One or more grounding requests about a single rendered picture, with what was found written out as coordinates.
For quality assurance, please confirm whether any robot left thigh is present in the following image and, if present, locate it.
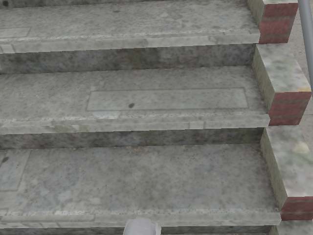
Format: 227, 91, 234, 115
123, 216, 161, 235

